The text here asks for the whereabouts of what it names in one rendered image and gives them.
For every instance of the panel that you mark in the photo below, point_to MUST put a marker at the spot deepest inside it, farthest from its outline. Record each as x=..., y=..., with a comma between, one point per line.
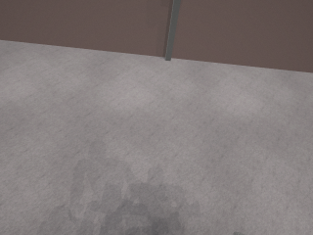
x=172, y=29

